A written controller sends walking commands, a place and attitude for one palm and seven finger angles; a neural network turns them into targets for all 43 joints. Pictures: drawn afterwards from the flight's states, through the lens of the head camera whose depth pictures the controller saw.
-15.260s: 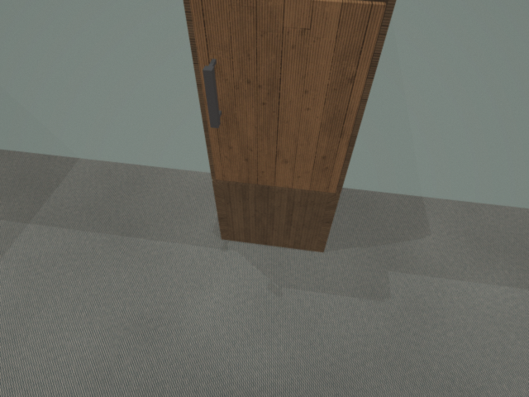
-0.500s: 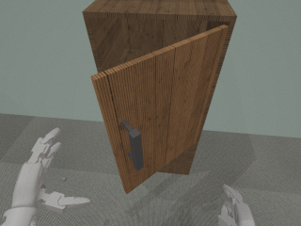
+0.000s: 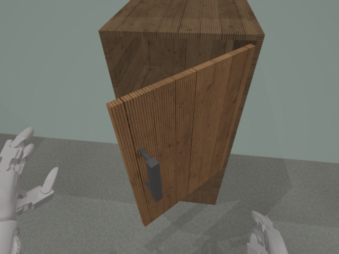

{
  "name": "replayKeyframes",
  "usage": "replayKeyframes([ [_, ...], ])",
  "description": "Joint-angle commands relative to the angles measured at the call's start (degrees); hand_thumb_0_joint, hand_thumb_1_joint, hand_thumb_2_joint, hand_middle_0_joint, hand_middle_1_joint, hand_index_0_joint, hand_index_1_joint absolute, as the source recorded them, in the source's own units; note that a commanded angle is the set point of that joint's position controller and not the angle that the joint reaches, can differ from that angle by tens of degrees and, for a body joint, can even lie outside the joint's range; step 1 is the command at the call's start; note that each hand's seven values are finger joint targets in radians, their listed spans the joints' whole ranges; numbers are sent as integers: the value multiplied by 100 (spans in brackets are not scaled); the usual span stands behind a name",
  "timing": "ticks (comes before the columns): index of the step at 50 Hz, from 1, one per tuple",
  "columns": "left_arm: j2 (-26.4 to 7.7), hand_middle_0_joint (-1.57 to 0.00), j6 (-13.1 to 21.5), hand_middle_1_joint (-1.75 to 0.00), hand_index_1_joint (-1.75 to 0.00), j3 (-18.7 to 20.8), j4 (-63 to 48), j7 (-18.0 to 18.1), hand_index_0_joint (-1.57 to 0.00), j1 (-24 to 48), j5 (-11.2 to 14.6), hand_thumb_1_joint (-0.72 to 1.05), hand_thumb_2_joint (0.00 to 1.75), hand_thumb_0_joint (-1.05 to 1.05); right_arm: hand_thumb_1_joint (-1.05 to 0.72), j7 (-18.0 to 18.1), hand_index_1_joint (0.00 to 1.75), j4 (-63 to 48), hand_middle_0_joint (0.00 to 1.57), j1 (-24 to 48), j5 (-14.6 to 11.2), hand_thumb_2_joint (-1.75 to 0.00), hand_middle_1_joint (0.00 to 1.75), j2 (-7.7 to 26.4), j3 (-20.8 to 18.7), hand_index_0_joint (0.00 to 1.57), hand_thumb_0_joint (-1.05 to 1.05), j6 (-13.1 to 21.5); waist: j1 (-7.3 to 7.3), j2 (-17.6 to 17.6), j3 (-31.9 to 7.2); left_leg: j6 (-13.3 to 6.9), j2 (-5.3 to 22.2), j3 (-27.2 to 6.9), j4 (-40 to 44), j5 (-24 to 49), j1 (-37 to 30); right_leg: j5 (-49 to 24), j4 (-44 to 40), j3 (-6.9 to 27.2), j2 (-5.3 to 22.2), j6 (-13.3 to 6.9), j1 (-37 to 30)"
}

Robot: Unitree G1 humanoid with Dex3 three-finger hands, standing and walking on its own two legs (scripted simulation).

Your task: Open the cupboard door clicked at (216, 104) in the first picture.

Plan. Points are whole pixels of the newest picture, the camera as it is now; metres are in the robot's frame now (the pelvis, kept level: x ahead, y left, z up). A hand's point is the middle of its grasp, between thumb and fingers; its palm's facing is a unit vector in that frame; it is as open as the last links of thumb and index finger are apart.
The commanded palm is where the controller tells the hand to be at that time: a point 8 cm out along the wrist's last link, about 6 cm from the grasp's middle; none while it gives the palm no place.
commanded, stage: draw the hand back to the body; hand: left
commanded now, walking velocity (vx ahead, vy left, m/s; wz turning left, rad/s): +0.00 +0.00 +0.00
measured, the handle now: (150, 175) +0.31 +0.10 +0.01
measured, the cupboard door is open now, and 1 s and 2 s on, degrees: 44 44 44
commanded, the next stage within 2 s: step back with the hand held close in 0.42 s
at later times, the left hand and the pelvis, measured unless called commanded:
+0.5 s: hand (47, 190) +0.18 +0.24 +0.15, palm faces +0.45 -0.80 -0.40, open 7.4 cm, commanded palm +0.13 +0.28 +0.17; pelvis -0.01 -0.02 +0.00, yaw +0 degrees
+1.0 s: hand (32, 202) +0.15 +0.25 +0.15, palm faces +0.36 -0.78 -0.51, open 7.4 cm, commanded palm +0.09 +0.30 +0.17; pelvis -0.06 +0.00 +0.00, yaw -1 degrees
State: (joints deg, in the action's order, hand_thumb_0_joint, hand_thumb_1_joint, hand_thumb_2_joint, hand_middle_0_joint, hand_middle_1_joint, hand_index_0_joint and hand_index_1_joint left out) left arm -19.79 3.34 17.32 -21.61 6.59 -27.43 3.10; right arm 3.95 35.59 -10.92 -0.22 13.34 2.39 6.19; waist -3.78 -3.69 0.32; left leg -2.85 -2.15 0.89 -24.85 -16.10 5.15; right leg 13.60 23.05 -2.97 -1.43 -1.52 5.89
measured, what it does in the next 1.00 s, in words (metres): shifts its weight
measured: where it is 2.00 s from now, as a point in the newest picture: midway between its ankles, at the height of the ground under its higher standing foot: outside the picture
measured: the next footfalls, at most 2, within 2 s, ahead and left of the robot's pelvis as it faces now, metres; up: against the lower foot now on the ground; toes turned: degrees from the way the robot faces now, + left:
right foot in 1.86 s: -0.30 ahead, -0.12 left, +0.00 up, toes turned -6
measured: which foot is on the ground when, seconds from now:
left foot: down 0.00-1.00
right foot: down 0.00-1.00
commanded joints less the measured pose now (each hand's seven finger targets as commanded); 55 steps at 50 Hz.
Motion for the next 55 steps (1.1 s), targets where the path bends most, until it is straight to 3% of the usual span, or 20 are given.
replayKeyframes([
  [1,-1117,-20,423,-30,-30,885,-1304,103,-20,597,53,87,88,0,-90,26,30,-876,20,699,0,-90,30,578,-269,20,0,301,-19,-11,-488,232,363,-269,420,1961,109,-1356,-272,235,160,-32,-390],
  [2,-1176,-20,411,-30,-30,939,-1228,105,-20,625,50,90,90,0,-90,30,30,-843,20,743,-10,-90,30,588,-271,20,0,297,-32,-102,-423,230,366,-264,421,1952,104,-1345,-304,246,161,-42,-374],
  [5,-872,-20,397,-30,-30,684,-1015,61,-20,512,60,90,90,0,-90,-5,30,-824,20,729,-11,-90,30,578,-280,20,0,268,12,-53,-242,220,360,-245,488,1804,111,-1240,-354,233,161,-21,-286],
  [12,-1147,-20,460,-30,-30,869,-1097,79,-20,659,66,90,90,0,-90,28,30,-814,20,816,-4,-90,30,585,-308,20,0,264,-32,89,-334,139,311,-200,470,1485,88,-1141,-470,316,183,-16,-351],
  [14,-1102,-20,480,-30,-30,852,-1142,80,-20,658,60,90,90,0,-90,34,30,-799,20,805,3,-90,30,548,-295,20,0,285,-26,-77,-346,144,298,-183,475,1517,55,-1182,-465,314,193,-12,-356],
  [18,-1095,-20,498,-30,-30,854,-1056,77,-20,653,80,90,90,0,-90,51,30,-759,20,826,4,-90,30,531,-302,20,0,325,-19,75,-266,126,296,-167,482,1404,47,-1101,-542,339,201,8,-304],
  [21,-1059,-20,532,-30,-30,806,-1061,67,-20,718,73,90,90,0,-90,45,30,-733,20,853,-14,-90,30,524,-307,20,0,351,-8,-97,-168,118,288,-149,488,1233,34,-898,-618,379,197,11,-208],
  [26,-1041,-20,579,-30,-30,814,-899,58,-20,652,95,90,90,0,-90,50,30,-705,20,868,-5,-90,30,516,-322,20,0,394,-18,166,-89,83,277,-133,496,1011,51,-629,-735,419,207,39,-148],
  [27,-1175,-20,657,-30,-30,801,-1484,69,-20,1151,75,90,90,0,-90,48,30,-749,20,938,-15,-90,30,543,-313,20,0,437,-17,-147,-330,95,261,-158,507,1021,-29,-631,-720,436,233,20,-262],
  [28,-1902,-20,870,-30,-30,1602,-1641,146,-20,1460,5,90,90,0,-90,61,30,-944,20,763,-73,-90,30,701,-348,20,0,335,242,213,171,16,354,-370,265,606,426,-683,-1036,1103,505,29,439],
  [29,-1421,-20,874,-30,-30,1309,-1037,94,-20,716,-5,90,90,0,-90,57,30,-811,20,701,-20,-90,30,630,-382,20,0,236,266,430,21,3,326,-374,46,584,343,-654,-1092,1155,673,-4,506],
  [30,-1220,-20,862,-30,-30,1142,-908,62,-20,357,-20,90,90,0,-90,27,30,-855,20,685,-6,-90,30,632,-394,20,0,155,278,571,-39,16,314,-352,-45,644,360,-697,-1085,1124,729,0,581],
  [31,-1111,-20,881,-30,-30,1011,-972,41,-20,222,-27,90,90,0,-90,11,30,-879,20,680,-13,-90,30,658,-416,20,0,100,297,469,-169,23,323,-316,-116,695,359,-734,-1045,1108,782,12,619],
  [34,-1132,-20,943,-30,-30,1013,-1119,78,-20,-53,-38,90,90,0,-90,37,30,-946,20,641,-22,-90,30,702,-458,20,0,-7,313,106,-591,66,443,-337,57,1199,391,-1458,-618,890,735,0,336],
  [37,-1340,-20,943,-30,-30,1207,-1249,138,-20,-103,-30,90,90,0,-90,90,30,-1014,20,677,-39,-90,30,712,-499,20,0,-92,302,175,-768,75,517,-373,147,1544,512,-1795,-355,765,661,47,204],
  [38,-1354,-20,935,-30,-30,1232,-1271,154,-20,-152,-32,90,90,0,-90,100,30,-1055,20,666,-58,-90,30,694,-509,20,0,-130,306,362,-812,83,547,-399,154,1649,579,-1871,-260,738,630,54,151],
  [43,-1478,-20,944,-30,-30,1358,-1624,216,-20,-322,-35,90,90,0,-90,128,30,-1187,20,652,-85,-90,30,695,-547,20,0,-198,303,175,-957,64,623,-467,120,1755,861,-2060,80,752,620,44,75],
  [47,-1489,-20,959,-30,-30,1404,-1709,255,-20,-387,-69,90,90,0,-90,130,30,-1241,20,653,-67,-90,30,734,-555,20,0,-190,289,76,-744,-18,684,-625,287,923,1429,-1270,135,831,531,56,153],
  [51,-1421,-20,1047,-30,-30,1369,-1779,292,-20,-320,-150,90,90,0,-90,117,30,-1285,20,529,-63,-90,30,784,-553,20,0,-126,344,78,-489,-130,757,-783,456,-439,2134,-475,232,907,486,61,156],
  [55,-1370,-20,1141,-30,-30,1409,-1859,320,-20,-186,-249,90,90,0,-90,120,30,-1341,20,474,-29,-90,30,821,-543,20,0,-29,341,-132,-364,-282,1002,-1101,867,-1552,3046,-141,784,784,291,140,-249],
])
